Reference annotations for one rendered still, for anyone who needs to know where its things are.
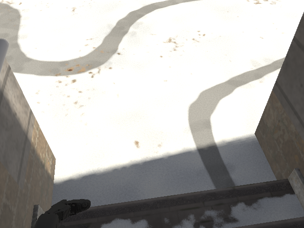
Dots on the robot left hand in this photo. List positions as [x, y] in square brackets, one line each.
[62, 210]

